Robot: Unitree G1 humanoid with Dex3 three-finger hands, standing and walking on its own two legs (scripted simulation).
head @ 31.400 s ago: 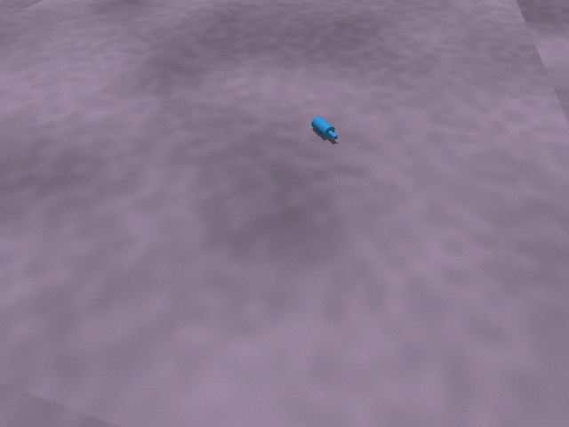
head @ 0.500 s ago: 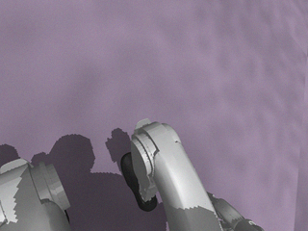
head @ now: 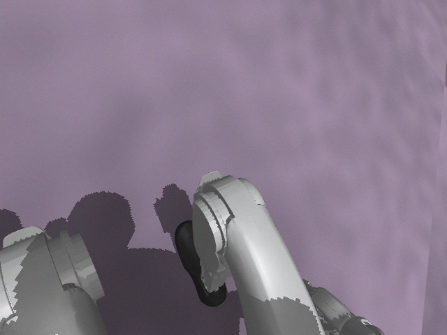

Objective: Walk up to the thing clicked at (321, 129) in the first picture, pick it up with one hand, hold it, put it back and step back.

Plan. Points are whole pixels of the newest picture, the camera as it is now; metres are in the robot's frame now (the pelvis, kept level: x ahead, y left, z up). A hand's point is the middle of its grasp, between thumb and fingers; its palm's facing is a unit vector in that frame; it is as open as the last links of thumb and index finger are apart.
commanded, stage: close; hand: left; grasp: from above
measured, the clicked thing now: out of the picture +0.46 +0.36 -0.27
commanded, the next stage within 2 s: settle in 1.28 s
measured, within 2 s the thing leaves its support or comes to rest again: leaves its support in 1.72 s
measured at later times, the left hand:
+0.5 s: hand out of the picture +0.44 +0.36 -0.25, palm faces -0.45 -0.16 -0.88, open 11.8 cm
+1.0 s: hand out of the picture +0.44 +0.36 -0.25, palm faces -0.45 -0.17 -0.88, open 10.2 cm
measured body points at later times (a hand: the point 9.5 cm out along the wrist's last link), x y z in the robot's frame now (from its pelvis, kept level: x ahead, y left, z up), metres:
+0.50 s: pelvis +0.00 +0.00 +0.00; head +0.28 +0.15 +0.32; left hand +0.46 +0.37 -0.20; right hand +0.08 -0.25 -0.05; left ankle +0.06 +0.12 -0.27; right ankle +0.12 -0.13 -0.27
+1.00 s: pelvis +0.00 +0.00 +0.00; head +0.27 +0.14 +0.32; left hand +0.46 +0.37 -0.20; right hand +0.08 -0.25 -0.05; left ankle +0.06 +0.12 -0.27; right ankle +0.12 -0.13 -0.27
